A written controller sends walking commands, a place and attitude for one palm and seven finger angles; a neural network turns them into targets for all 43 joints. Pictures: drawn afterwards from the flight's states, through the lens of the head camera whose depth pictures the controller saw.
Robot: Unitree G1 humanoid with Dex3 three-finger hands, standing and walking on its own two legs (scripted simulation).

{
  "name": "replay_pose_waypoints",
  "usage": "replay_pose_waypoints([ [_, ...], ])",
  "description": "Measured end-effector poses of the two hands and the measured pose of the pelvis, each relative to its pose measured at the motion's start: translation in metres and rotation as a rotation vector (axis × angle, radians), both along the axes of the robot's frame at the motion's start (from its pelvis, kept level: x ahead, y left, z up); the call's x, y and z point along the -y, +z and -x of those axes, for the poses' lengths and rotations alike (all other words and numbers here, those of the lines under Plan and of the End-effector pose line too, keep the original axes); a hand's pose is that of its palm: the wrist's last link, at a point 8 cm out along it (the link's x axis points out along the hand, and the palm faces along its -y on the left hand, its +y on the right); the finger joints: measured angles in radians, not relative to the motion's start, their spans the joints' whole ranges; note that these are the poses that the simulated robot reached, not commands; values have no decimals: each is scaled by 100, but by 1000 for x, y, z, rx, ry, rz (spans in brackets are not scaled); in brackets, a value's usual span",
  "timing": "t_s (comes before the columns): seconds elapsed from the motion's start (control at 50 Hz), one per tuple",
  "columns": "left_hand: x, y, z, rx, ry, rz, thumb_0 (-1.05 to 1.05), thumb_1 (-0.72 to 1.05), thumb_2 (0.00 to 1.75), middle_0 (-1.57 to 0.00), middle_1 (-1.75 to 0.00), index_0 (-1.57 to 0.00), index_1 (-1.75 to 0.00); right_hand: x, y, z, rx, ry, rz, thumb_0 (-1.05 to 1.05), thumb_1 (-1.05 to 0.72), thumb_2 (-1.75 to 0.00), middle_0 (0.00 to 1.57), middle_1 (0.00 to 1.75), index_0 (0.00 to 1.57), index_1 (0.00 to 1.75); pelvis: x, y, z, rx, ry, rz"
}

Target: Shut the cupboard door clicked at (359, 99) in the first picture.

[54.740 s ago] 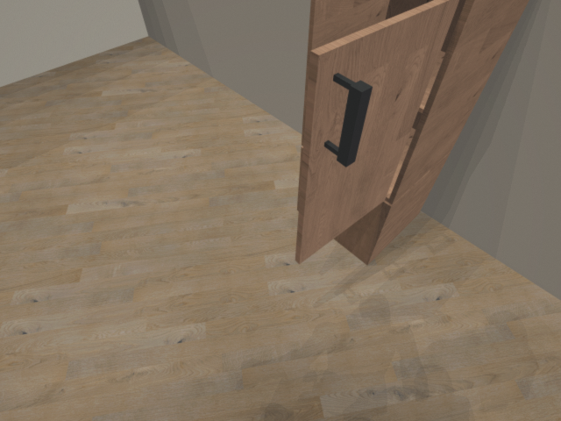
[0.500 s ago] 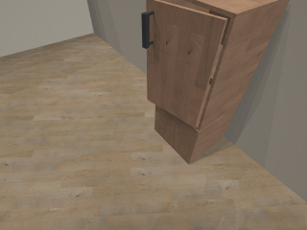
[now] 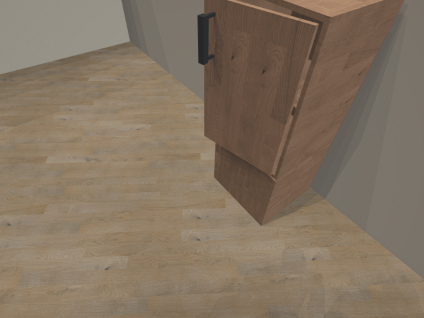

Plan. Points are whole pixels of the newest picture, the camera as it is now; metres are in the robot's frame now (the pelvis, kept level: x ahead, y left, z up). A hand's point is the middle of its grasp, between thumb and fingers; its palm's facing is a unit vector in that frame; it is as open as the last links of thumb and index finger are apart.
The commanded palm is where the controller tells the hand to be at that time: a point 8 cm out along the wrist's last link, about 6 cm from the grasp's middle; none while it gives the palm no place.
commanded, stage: walk to a spot facing it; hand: left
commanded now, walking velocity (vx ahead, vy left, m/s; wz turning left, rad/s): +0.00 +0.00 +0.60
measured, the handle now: (207, 38) +0.91 +0.06 +0.12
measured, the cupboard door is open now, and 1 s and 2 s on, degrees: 12 12 12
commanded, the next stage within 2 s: none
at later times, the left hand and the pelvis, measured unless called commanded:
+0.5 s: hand out of the picture +0.01 +0.24 -0.18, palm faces +0.29 -0.93 -0.24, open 7.4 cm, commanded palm none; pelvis -0.02 +0.01 -0.01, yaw +16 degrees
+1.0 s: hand out of the picture -0.08 +0.16 -0.17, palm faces +0.59 -0.76 -0.28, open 7.4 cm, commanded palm none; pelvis -0.01 -0.04 -0.01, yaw +38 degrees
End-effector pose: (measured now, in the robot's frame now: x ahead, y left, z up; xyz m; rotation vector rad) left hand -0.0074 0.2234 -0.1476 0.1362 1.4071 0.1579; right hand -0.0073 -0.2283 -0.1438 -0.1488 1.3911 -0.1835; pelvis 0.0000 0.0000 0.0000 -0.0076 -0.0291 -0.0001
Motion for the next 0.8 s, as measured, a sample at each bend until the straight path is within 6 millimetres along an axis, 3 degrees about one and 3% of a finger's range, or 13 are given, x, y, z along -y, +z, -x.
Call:
replay_pose_waypoints([
  [0.18,-9,-5,3,50,100,-30,0,90,90,-20,-30,-20,-30,2,-9,-16,-35,83,-10,0,-91,-90,21,30,20,30,2,-10,6,-30,96,19],
  [0.34,-37,-28,11,89,199,-36,0,90,90,-20,-30,-20,-30,-1,-9,-67,41,219,59,0,-91,-90,20,30,20,30,-13,-27,12,-21,211,22],
  [0.54,-57,7,-1,188,247,-91,0,91,90,-20,-30,-20,-30,-1,16,-113,114,355,84,0,-91,-90,21,30,20,30,-7,-5,20,-63,313,40],
  [0.68,-45,22,4,242,313,-143,0,91,90,-20,-30,-20,-30,14,11,-136,103,435,63,0,-91,-90,21,30,20,30,17,-4,18,-72,418,43],
  [0.8,-15,25,43,190,401,-189,0,90,90,-20,-30,-20,-30,24,-4,-164,95,491,27,0,-91,-90,21,30,20,30,37,-10,14,-70,494,11],
])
